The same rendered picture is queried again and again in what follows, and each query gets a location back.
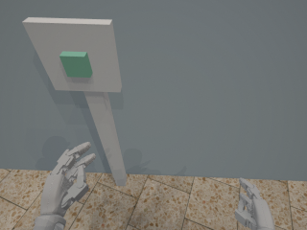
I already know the robot right hand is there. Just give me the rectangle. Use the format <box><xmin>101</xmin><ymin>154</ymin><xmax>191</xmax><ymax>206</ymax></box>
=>
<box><xmin>235</xmin><ymin>177</ymin><xmax>275</xmax><ymax>230</ymax></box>

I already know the robot left hand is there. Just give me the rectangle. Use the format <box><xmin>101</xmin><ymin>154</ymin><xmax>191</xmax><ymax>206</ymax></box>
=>
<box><xmin>40</xmin><ymin>142</ymin><xmax>96</xmax><ymax>217</ymax></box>

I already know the panel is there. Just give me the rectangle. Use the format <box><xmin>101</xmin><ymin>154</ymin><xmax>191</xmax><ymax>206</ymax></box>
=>
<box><xmin>22</xmin><ymin>17</ymin><xmax>127</xmax><ymax>187</ymax></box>

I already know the robot left forearm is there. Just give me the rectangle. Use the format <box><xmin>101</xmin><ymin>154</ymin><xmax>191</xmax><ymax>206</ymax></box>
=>
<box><xmin>33</xmin><ymin>214</ymin><xmax>66</xmax><ymax>230</ymax></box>

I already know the button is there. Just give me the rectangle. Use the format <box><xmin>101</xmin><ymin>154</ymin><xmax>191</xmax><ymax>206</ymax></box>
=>
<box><xmin>59</xmin><ymin>51</ymin><xmax>93</xmax><ymax>78</ymax></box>

